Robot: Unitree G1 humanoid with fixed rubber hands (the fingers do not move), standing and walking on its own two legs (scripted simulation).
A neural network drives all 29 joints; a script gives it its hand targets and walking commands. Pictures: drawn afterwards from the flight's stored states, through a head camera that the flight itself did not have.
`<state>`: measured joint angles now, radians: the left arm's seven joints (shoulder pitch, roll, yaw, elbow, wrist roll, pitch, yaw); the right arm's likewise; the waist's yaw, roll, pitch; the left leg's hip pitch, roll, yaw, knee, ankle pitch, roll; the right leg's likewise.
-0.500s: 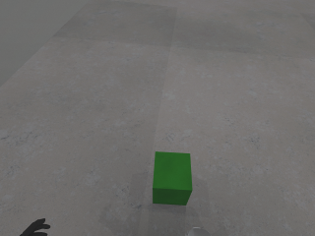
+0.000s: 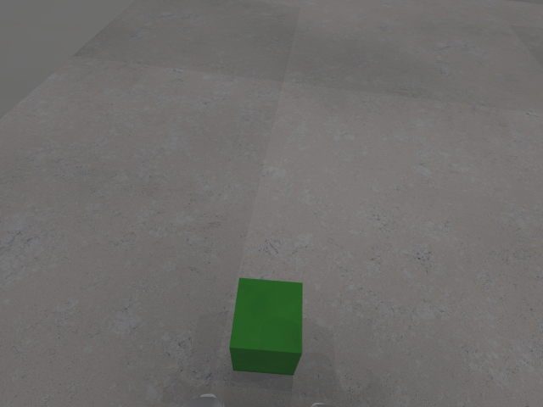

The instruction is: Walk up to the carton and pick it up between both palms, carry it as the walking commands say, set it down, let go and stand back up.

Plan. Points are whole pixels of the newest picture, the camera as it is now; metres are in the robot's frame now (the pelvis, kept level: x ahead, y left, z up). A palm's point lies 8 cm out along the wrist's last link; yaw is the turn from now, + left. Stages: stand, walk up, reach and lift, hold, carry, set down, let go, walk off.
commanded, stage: walk up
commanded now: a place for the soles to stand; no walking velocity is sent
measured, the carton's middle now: (266, 327) +0.45 +0.00 -0.61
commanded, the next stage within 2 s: reach and lift in 1.56 s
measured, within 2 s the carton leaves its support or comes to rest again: neither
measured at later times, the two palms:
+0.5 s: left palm out of the picture +0.13 +0.31 -0.08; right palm out of the picture +0.11 -0.34 -0.06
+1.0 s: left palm out of the picture +0.12 +0.32 -0.09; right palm out of the picture +0.11 -0.33 -0.06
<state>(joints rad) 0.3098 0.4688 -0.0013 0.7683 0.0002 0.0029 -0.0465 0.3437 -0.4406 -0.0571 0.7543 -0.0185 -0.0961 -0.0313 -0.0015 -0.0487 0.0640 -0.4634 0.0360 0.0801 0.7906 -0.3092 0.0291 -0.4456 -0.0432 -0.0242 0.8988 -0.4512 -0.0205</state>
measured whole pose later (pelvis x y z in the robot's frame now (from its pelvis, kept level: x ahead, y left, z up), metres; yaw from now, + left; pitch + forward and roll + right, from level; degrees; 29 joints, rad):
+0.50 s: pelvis +0.03 -0.01 +0.01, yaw -1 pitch +1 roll +2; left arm 0.25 0.47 0.00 0.77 0.00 -0.02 -0.03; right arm 0.29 -0.44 -0.04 0.75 -0.02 -0.10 -0.03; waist 0.00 -0.06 0.03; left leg -0.45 0.05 0.09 0.78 -0.35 0.00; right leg -0.44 -0.04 -0.01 0.84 -0.43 -0.02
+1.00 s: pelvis +0.02 +0.00 +0.01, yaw -2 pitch +0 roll +2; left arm 0.24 0.47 0.00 0.82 0.00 -0.03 -0.02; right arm 0.25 -0.44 -0.03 0.75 -0.02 -0.08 -0.02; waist 0.00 -0.06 0.01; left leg -0.44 0.05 0.10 0.78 -0.34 0.00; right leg -0.43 -0.04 0.01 0.84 -0.41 -0.01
